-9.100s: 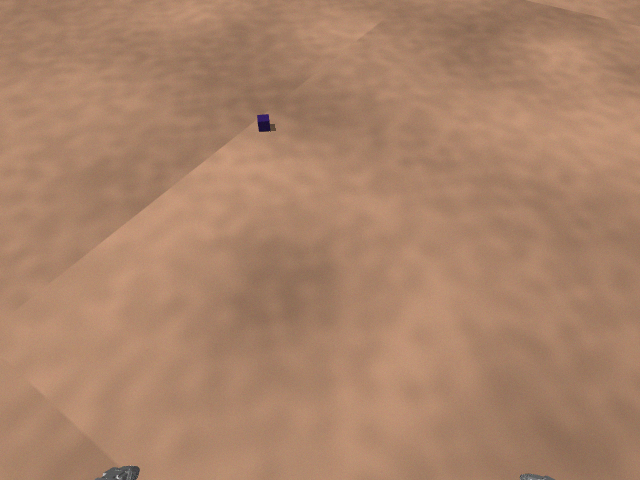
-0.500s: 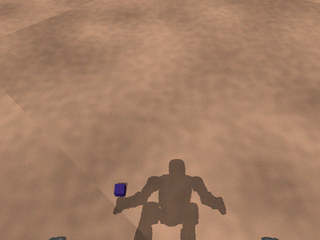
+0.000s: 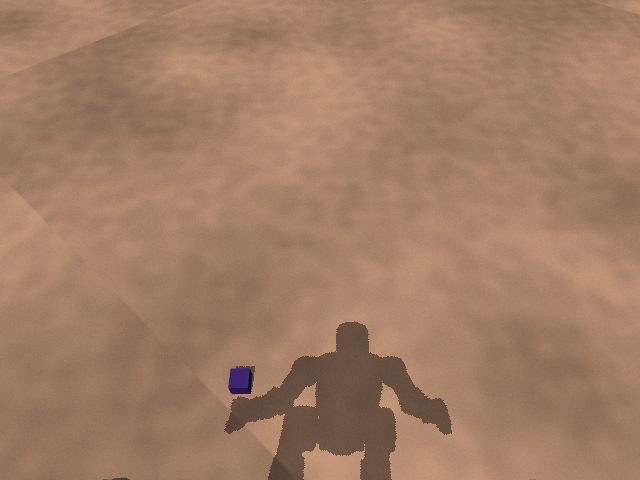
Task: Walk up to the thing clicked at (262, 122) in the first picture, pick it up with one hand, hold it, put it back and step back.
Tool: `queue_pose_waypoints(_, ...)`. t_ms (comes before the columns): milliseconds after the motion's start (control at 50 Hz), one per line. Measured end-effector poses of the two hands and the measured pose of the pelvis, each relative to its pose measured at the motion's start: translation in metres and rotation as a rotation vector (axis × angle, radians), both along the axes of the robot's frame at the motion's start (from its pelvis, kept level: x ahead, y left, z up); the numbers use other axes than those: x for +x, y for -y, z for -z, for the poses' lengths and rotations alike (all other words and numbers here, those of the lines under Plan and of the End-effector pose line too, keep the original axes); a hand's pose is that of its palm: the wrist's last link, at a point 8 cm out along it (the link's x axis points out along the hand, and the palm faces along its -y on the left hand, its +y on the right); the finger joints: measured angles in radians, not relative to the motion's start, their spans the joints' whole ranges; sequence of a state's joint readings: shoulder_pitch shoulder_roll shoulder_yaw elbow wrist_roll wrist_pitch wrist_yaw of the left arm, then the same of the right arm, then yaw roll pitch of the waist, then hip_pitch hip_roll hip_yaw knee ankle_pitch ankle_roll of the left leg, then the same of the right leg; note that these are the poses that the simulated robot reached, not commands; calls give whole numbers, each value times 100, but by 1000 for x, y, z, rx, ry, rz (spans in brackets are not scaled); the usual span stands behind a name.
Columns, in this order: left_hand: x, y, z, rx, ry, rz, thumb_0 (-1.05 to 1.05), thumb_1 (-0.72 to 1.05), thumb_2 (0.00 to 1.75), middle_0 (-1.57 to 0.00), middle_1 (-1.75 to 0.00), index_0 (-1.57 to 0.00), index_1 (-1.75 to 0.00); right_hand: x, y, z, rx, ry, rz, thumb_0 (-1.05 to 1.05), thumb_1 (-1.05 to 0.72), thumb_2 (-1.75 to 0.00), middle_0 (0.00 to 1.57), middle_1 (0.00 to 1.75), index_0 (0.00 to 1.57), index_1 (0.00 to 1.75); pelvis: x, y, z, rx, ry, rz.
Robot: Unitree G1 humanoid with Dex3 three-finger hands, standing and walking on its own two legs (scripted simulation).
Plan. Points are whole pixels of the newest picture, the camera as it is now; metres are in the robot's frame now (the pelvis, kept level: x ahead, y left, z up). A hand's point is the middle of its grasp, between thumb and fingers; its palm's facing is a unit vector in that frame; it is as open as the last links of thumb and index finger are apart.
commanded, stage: stand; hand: left
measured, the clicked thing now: (240, 381) +0.46 +0.26 -0.75
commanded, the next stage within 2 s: walk up in 0.24 s
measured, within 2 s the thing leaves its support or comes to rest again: neither
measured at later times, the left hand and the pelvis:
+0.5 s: hand out of the picture +0.07 +0.26 -0.16, palm faces +0.03 -0.94 -0.33, open 7.4 cm; pelvis +0.02 +0.00 -0.01, yaw +1 degrees
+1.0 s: hand out of the picture +0.12 +0.26 -0.16, palm faces +0.06 -0.94 -0.34, open 7.4 cm; pelvis +0.03 -0.01 -0.02, yaw +1 degrees
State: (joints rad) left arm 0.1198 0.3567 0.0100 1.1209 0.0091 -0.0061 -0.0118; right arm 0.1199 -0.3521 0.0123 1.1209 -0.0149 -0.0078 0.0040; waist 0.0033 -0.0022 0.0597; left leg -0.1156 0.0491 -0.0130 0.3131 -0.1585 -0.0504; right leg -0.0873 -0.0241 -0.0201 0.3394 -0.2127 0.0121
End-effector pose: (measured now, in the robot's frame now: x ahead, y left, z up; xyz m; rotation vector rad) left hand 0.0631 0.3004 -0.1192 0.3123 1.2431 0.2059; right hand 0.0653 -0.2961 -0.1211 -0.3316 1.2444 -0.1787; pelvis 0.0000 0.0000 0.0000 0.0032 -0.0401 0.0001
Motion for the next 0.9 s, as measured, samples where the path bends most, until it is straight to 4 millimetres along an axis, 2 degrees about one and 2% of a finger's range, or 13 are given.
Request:
queue_pose_waypoints(280, -5, -3, 1, -2, 0, -8, 1, 90, 90, -20, -30, -20, -30, -5, -1, 0, 0, -2, 2, 0, -91, -90, 21, 30, 20, 30, -2, -2, 1, -1, 1, -1)
queue_pose_waypoints(440, -3, -7, 5, -6, 5, -47, 1, 90, 90, -20, -30, -20, -30, -1, 4, 0, -21, -3, -3, 0, -91, -90, 21, 30, 20, 30, 13, 0, 5, 0, -5, -8)
queue_pose_waypoints(580, 7, -3, 8, -9, -4, -54, 1, 90, 90, -20, -30, -20, -30, 17, 7, 0, -27, 12, -12, 0, -91, -90, 21, 30, 20, 30, 24, 2, 7, -1, -8, -10)
queue_pose_waypoints(780, 36, 1, 8, -2, 58, -44, 1, 90, 90, -20, -30, -20, -30, 52, 9, 1, -29, 88, -27, 0, -91, -90, 21, 30, 20, 30, 34, 6, 12, 2, 2, -13)
queue_pose_waypoints(900, 47, 3, 6, 3, 94, -38, 1, 90, 90, -20, -30, -20, -30, 62, 11, 1, -30, 112, -40, 0, -91, -90, 21, 30, 20, 30, 34, 9, 15, 1, 10, -19)
